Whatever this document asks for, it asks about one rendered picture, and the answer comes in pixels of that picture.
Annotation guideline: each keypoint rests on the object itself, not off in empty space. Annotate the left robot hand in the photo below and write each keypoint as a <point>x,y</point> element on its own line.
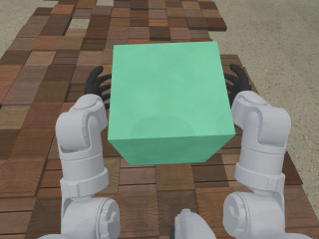
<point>93,85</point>

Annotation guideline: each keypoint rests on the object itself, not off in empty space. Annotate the left robot upper arm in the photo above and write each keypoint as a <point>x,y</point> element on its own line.
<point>94,218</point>

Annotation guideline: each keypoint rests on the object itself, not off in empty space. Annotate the right robot upper arm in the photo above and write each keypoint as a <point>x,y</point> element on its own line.
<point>249,215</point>

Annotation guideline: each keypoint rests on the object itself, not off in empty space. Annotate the robot right forearm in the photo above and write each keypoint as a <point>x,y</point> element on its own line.
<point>263,145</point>

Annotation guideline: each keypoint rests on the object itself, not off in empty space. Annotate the right robot hand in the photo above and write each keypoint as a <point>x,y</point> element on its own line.
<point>240,84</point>

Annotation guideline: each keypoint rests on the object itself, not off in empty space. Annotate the robot left forearm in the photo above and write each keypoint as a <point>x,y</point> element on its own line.
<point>78,134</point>

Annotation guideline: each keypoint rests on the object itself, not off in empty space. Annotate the carton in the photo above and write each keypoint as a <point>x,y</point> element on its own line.
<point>169,103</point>

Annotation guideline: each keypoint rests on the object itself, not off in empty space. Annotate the robot right thigh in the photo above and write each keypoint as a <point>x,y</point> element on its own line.
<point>189,225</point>

